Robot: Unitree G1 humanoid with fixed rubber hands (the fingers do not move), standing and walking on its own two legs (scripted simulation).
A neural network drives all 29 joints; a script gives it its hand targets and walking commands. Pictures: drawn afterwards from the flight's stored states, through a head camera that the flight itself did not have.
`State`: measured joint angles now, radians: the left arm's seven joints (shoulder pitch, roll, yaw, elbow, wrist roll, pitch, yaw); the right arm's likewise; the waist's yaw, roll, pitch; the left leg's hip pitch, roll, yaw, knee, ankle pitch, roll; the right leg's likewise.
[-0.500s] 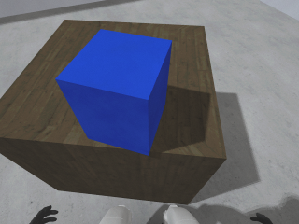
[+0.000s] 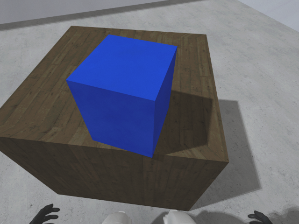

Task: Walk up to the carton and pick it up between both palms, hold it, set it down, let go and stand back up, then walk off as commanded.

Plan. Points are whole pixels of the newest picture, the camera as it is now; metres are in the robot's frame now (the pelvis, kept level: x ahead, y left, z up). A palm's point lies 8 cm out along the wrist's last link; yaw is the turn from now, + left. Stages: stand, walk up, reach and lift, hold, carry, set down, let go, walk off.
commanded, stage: walk up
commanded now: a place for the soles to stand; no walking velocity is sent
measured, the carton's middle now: (130, 97) +0.44 +0.07 +0.09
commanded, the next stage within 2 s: none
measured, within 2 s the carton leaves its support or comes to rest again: neither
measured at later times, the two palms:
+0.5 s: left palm out of the picture +0.06 +0.40 -0.08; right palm out of the picture +0.06 -0.21 -0.10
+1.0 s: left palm out of the picture +0.06 +0.40 -0.09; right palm out of the picture +0.07 -0.21 -0.08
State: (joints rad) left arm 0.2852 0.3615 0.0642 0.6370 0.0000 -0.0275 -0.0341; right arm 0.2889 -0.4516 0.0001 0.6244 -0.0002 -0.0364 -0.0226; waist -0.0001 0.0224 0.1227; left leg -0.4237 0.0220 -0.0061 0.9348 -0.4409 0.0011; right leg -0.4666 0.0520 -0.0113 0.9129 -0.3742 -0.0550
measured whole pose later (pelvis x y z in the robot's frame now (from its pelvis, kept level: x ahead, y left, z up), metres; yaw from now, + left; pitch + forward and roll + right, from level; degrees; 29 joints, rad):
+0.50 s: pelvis -0.04 +0.09 -0.01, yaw -1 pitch -6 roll -2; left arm 0.30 0.38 0.06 0.64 0.00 -0.04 0.04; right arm 0.28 -0.44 0.00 0.62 0.00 0.03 0.01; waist 0.00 0.07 0.16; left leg -0.45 0.01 0.02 1.03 -0.49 0.04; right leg -0.55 0.03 0.09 1.11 -0.45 -0.02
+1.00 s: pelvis -0.04 +0.10 -0.01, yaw -1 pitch -5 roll -2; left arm 0.32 0.40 0.05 0.64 0.00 -0.04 0.04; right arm 0.28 -0.44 0.00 0.62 0.00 -0.04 0.01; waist 0.00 0.03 0.13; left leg -0.45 0.00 0.02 1.03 -0.49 0.06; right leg -0.43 0.00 0.03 0.97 -0.47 -0.01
